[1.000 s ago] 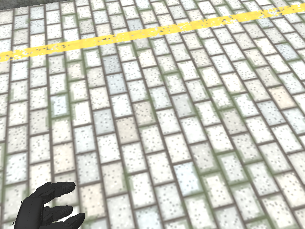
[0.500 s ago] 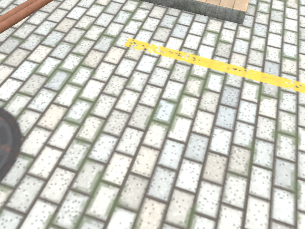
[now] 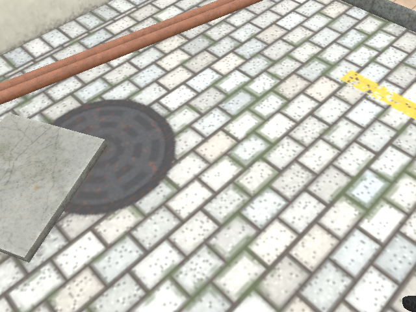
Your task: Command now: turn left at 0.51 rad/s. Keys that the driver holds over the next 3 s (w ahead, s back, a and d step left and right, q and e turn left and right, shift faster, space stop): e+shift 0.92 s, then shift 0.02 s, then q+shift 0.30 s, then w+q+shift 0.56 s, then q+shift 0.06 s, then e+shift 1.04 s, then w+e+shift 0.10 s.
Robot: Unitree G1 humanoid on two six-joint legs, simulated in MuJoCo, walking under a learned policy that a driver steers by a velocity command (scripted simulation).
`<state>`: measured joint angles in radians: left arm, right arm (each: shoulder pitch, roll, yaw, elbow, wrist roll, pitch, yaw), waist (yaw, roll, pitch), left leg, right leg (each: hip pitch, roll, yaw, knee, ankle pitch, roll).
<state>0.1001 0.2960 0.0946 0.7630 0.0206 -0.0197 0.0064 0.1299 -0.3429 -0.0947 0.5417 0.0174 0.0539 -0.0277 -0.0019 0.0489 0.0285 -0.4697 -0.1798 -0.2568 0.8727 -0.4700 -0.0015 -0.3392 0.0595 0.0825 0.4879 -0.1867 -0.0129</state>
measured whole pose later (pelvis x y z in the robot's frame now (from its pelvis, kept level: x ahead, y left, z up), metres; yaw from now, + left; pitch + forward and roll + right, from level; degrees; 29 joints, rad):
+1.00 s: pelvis +0.00 -0.05 +0.01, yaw -41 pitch +3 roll +2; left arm 0.15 0.34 0.08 0.59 -0.01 0.05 0.03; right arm 0.08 -0.32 -0.08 0.67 -0.01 -0.01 -0.02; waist 0.01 0.02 0.06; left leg -0.55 -0.03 -0.12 0.85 -0.28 -0.08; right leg -0.34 0.11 0.19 0.50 -0.19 -0.06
